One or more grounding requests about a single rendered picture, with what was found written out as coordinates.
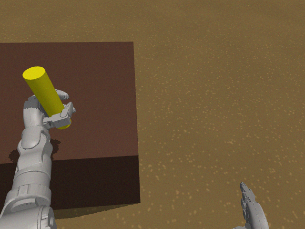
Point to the can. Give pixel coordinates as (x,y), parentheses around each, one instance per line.
(40,84)

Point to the right robot hand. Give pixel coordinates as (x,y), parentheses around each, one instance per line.
(252,210)

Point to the left robot arm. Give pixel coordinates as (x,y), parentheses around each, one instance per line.
(27,205)

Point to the left robot hand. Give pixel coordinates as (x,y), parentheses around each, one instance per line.
(35,115)

